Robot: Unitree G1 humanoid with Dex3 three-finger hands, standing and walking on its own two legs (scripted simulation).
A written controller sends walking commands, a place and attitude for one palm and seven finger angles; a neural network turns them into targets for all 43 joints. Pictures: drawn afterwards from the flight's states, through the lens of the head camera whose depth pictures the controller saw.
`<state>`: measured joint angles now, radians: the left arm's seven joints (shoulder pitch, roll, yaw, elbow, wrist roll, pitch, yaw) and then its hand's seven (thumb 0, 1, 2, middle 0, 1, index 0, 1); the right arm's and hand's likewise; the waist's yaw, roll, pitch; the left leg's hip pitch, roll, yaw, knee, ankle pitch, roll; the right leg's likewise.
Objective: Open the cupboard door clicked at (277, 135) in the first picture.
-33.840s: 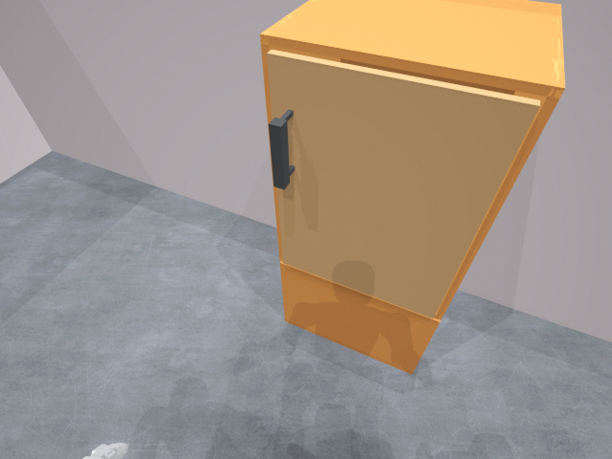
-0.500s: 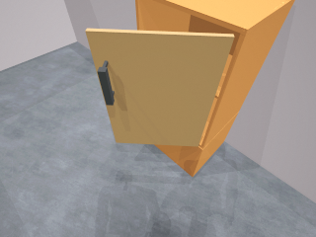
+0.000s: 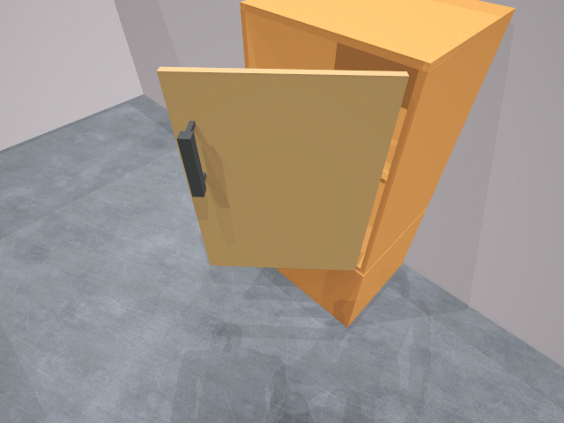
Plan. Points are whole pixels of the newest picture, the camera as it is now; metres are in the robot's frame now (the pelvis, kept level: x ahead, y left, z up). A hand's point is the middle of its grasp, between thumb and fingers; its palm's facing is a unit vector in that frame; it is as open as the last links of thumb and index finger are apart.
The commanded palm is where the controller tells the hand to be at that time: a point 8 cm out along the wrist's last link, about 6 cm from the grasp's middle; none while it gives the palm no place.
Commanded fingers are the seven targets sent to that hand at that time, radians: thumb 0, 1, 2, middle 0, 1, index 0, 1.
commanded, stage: shuffle to correct the standing spot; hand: left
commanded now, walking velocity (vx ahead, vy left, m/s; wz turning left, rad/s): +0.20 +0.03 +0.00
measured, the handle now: (195, 159) +0.58 +0.21 +0.05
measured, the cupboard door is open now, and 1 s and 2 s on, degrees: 41 41 41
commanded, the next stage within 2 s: come to a stop and stand still in 0.06 s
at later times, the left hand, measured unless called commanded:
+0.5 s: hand out of the picture +0.04 +0.20 -0.18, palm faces +0.03 -0.98 -0.20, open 7.4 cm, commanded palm none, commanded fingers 0.00 0.90 0.90 -0.20 -0.30 -0.20 -0.30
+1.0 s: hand out of the picture +0.11 +0.21 -0.17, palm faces +0.00 -0.98 -0.22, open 7.3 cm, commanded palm none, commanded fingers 0.00 0.90 0.90 -0.20 -0.30 -0.20 -0.30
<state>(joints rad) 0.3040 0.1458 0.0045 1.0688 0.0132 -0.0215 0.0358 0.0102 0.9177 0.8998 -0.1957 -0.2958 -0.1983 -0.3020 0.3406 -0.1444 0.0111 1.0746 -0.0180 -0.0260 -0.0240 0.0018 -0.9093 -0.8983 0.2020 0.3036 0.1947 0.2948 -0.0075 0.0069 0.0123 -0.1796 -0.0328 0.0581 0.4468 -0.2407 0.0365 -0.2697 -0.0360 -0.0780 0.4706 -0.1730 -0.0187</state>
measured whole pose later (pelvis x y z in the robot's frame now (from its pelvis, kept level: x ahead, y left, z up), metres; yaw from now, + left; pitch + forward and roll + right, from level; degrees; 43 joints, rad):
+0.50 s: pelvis +0.04 +0.03 -0.01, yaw +0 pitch +0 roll -1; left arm 0.32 0.13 -0.01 1.09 0.01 -0.02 0.03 0.01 0.90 0.90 -0.20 -0.30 -0.20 -0.30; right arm 0.35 -0.13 0.03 1.06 -0.03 -0.03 -0.03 0.01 -0.92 -0.90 0.20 0.30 0.19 0.29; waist 0.00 0.04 0.01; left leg -0.18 -0.05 0.07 0.52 -0.34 0.08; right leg -0.26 -0.05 -0.06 0.53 -0.25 0.01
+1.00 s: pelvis +0.07 +0.03 +0.00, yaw -1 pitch -1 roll +0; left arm 0.21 0.15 0.01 1.06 0.01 -0.01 0.04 0.01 0.91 0.90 -0.20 -0.30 -0.20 -0.30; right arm 0.25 -0.17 0.01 1.09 -0.02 -0.03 -0.04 0.00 -0.91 -0.90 0.20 0.30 0.19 0.29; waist 0.00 0.02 0.07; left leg -0.08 -0.06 0.08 0.44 -0.35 0.08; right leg -0.21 -0.06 -0.04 0.52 -0.30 0.03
